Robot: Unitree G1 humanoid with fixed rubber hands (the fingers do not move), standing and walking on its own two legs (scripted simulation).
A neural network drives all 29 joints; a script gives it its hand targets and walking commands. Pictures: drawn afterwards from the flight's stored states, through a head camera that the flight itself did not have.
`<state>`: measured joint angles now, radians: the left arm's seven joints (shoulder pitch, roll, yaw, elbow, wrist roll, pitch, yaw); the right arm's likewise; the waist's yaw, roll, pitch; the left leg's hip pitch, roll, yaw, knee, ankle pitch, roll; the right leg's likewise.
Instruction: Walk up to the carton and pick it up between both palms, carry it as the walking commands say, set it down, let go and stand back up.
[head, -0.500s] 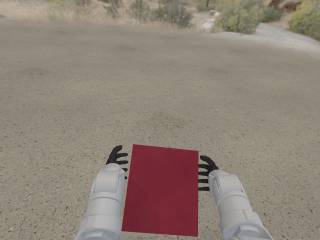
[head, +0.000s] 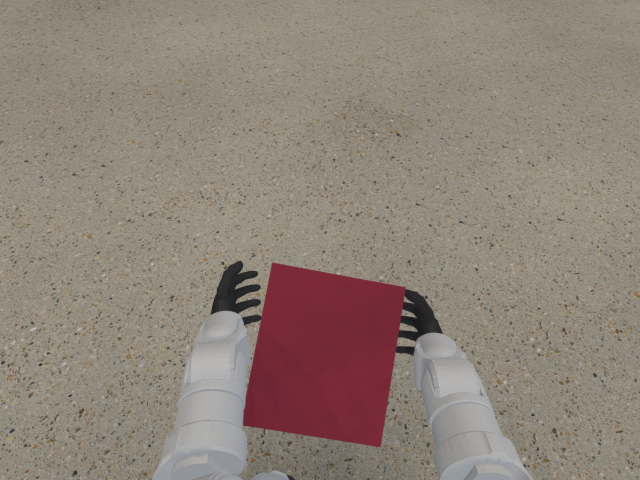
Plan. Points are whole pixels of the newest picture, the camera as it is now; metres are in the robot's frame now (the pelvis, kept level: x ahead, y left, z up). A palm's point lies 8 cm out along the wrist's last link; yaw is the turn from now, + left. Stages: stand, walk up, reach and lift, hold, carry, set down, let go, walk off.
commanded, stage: set down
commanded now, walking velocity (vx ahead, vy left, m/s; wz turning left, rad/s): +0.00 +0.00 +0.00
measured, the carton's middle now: (317, 336) +0.37 +0.08 -0.15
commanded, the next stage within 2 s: none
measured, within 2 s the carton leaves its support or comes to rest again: neither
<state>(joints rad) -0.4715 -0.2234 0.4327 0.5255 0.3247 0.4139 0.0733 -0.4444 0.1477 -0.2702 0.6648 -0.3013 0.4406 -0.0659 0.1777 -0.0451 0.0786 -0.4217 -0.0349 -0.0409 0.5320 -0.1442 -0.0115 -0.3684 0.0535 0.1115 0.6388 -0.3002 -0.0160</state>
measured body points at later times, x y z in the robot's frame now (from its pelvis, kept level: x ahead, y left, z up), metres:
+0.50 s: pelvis -0.01 -0.02 -0.04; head +0.16 +0.02 +0.37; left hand +0.33 +0.23 -0.11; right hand +0.38 -0.04 -0.12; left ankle +0.08 +0.12 -0.73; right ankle +0.02 -0.11 -0.73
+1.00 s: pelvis -0.04 +0.03 -0.12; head +0.18 +0.08 +0.26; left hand +0.35 +0.25 -0.20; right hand +0.43 -0.01 -0.20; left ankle +0.08 +0.12 -0.73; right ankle +0.02 -0.11 -0.73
